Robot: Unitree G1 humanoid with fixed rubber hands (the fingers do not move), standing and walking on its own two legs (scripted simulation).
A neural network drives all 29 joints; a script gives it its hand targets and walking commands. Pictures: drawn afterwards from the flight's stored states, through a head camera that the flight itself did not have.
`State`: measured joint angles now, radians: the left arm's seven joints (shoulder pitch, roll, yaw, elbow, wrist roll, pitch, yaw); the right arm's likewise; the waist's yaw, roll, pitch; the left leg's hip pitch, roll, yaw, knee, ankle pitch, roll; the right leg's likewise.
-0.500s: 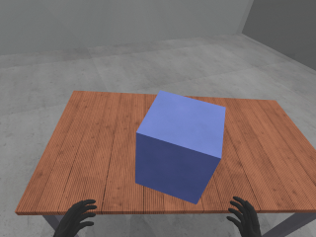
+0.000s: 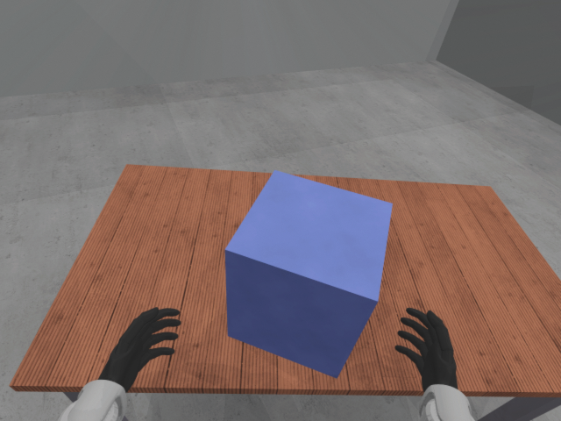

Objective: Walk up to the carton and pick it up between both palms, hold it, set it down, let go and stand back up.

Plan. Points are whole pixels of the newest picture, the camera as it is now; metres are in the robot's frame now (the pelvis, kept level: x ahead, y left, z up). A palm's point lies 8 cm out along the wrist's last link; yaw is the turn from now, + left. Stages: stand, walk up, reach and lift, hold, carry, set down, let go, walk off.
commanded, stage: reach and lift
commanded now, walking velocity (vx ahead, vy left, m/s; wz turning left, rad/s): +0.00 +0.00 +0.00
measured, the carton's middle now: (305, 273) +0.38 -0.05 -0.01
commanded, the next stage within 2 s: none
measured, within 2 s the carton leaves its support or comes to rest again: neither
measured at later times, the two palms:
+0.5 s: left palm (140, 293) +0.28 +0.20 +0.06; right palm (451, 339) +0.22 -0.22 +0.06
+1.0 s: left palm (164, 229) +0.36 +0.17 +0.11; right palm (452, 285) +0.28 -0.23 +0.10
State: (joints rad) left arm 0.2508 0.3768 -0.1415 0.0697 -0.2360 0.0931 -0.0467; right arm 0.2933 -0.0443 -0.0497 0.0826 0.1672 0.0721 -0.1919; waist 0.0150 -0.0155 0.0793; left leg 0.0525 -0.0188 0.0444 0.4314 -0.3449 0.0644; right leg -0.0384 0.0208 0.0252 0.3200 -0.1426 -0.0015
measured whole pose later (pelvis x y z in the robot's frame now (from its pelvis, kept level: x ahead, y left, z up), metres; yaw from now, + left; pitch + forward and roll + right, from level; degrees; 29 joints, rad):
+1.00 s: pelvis -0.01 +0.00 +0.00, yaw -1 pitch -2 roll -3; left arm -0.37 0.38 -0.03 0.19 -0.26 0.47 -0.07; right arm -0.16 -0.18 -0.09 0.02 0.28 0.37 -0.20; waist -0.08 0.01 0.05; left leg -0.08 -0.03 0.05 0.42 -0.31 0.08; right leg -0.16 0.01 0.04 0.28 -0.09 0.03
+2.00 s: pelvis -0.02 -0.02 +0.00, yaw +2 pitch +5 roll -2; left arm -0.78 0.34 -0.03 1.02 -0.19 0.10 -0.10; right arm -0.49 -0.03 -0.12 0.64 0.16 0.10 -0.23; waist -0.17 0.00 -0.03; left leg -0.29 -0.02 0.00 0.49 -0.29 0.05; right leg -0.35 0.01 -0.03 0.35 -0.09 0.01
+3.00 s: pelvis -0.05 -0.03 -0.04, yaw +2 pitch +18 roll -3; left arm -0.93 0.22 -0.02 1.33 -0.12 -0.21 -0.01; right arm -0.75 0.04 -0.23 1.16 0.07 -0.29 -0.29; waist -0.16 0.01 -0.17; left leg -0.73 -0.01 -0.02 0.81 -0.38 0.03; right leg -0.77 0.02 -0.05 0.63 -0.16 0.00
